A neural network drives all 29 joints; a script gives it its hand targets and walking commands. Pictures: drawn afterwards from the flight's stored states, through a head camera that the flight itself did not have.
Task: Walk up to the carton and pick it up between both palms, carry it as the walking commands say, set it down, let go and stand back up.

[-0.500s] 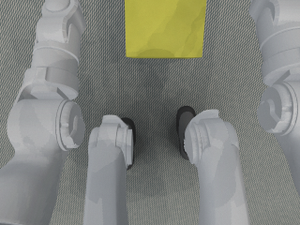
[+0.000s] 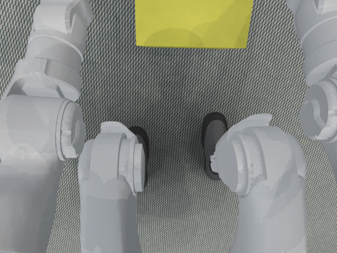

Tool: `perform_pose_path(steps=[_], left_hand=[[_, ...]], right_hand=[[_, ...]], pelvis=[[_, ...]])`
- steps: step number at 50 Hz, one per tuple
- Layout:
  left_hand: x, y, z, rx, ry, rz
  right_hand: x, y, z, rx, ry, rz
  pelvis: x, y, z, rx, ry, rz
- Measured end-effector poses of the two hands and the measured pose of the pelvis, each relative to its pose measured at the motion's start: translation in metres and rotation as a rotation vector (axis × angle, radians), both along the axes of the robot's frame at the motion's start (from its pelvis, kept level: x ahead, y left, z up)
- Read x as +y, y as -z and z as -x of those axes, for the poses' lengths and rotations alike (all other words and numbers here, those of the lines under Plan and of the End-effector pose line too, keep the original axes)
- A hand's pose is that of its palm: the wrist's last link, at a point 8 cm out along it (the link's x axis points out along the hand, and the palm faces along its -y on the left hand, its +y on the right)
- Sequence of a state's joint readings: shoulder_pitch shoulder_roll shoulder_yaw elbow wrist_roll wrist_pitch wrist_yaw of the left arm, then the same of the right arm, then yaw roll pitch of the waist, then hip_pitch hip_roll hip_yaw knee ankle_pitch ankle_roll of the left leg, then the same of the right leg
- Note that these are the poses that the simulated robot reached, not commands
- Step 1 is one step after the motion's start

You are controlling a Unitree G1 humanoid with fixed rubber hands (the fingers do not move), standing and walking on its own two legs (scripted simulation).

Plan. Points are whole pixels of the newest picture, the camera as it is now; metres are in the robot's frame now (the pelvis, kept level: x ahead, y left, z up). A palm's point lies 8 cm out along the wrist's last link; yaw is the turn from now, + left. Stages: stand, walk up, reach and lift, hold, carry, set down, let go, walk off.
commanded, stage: reach and lift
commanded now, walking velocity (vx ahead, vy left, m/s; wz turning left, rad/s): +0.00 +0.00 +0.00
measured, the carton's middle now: out of the picture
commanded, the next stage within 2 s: none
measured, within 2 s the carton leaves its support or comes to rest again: leaves its support in 1.60 s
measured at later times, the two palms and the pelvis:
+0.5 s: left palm out of the picture +0.56 +0.11 -0.19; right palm out of the picture +0.55 -0.20 -0.19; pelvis -0.01 +0.00 +0.00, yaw +0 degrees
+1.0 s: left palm out of the picture +0.56 +0.09 -0.19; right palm out of the picture +0.55 -0.20 -0.19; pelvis +0.00 +0.00 -0.01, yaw +0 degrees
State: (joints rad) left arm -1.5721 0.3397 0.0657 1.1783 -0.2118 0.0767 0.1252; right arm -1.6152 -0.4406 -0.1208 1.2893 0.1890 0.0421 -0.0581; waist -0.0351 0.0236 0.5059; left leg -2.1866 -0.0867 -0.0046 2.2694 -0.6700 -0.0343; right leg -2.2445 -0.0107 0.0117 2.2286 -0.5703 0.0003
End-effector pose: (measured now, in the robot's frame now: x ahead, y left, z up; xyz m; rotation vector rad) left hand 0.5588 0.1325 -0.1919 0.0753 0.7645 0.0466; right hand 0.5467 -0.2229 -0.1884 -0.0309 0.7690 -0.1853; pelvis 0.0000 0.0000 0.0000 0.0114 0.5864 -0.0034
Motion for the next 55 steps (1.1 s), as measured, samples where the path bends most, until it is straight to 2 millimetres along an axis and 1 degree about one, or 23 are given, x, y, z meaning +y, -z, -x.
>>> perform_pose_path(steps=[8, 18, 21, 25, 31, 39, 48, 55], left_hand=[[-0.001, 0.0, -0.002, -0.005, -0.001, 0.002], [-0.008, -0.003, -0.001, -0.004, 0.014, 0.01], [-0.013, -0.004, -0.001, -0.005, 0.025, 0.016], [-0.024, -0.004, -0.001, -0.008, 0.046, 0.03], [-0.048, -0.002, -0.001, -0.012, 0.084, 0.068], [-0.047, -0.001, -0.001, -0.018, 0.072, 0.074], [-0.046, -0.001, -0.004, 0.007, 0.096, 0.08], [-0.045, -0.001, -0.004, 0.012, 0.096, 0.086]], right_hand=[[0.001, 0.002, 0.001, -0.005, -0.007, -0.005], [0.012, -0.001, -0.001, -0.009, -0.032, -0.021], [0.019, -0.001, -0.002, -0.009, -0.045, -0.028], [0.019, -0.001, -0.002, -0.008, -0.044, -0.018], [0.018, -0.002, -0.003, -0.004, -0.055, -0.009], [0.018, -0.002, -0.003, -0.001, -0.061, -0.007], [0.018, 0.001, -0.003, -0.008, -0.064, -0.057], [0.018, 0.001, -0.002, -0.012, -0.063, -0.073]], pelvis=[[0.0, 0.004, 0.002, -0.017, -0.003, 0.002], [0.0, 0.003, 0.005, -0.016, -0.006, -0.001], [0.0, 0.002, 0.005, -0.015, -0.007, -0.001], [0.0, 0.001, 0.005, -0.011, -0.007, -0.001], [0.0, -0.001, 0.003, -0.007, -0.001, 0.001], [-0.002, 0.002, 0.0, -0.014, 0.004, -0.001], [-0.003, 0.01, -0.004, -0.037, -0.004, 0.002], [-0.004, 0.013, -0.005, -0.044, -0.005, 0.0]])
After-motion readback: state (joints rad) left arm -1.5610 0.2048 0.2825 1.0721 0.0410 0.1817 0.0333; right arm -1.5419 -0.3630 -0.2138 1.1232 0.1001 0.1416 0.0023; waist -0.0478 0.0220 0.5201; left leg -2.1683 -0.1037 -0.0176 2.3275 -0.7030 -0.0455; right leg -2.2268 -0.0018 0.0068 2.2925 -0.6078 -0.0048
